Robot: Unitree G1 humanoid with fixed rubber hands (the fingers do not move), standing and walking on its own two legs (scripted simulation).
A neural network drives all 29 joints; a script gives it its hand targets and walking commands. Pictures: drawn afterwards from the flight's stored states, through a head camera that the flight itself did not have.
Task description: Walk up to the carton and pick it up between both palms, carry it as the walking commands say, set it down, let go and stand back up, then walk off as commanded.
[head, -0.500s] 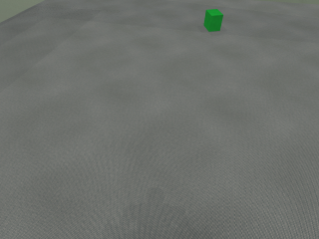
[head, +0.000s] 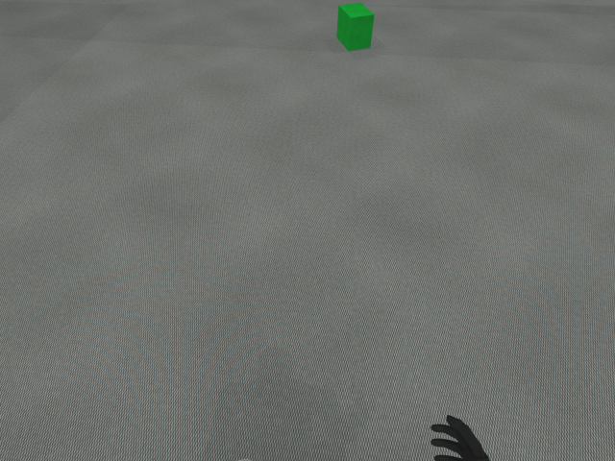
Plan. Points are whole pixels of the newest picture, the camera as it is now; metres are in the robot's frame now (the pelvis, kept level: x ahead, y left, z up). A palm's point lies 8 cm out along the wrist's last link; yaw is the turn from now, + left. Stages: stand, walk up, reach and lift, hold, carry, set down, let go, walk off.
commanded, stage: walk up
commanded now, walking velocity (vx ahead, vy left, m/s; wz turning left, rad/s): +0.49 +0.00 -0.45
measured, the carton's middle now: (354, 26) +2.90 -0.15 -0.64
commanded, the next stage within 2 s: none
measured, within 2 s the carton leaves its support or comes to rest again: neither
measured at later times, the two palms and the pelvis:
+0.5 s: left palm (247, 278) +0.43 +0.13 -0.09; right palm out of the picture +0.17 -0.33 -0.13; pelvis +0.26 -0.09 +0.01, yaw -7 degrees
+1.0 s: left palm (261, 206) +0.62 +0.14 -0.11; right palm (531, 249) +0.52 -0.38 -0.09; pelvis +0.52 -0.11 +0.03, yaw -13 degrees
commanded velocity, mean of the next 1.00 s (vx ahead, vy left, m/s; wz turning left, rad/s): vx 0.50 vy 0.00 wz -0.21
